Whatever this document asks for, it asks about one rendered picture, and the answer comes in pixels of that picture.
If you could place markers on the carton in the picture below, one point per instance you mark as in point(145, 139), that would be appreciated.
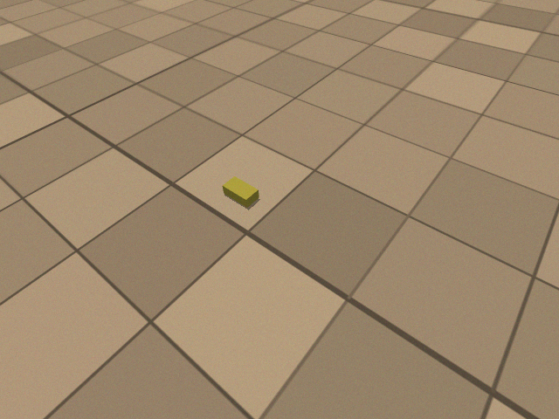
point(241, 191)

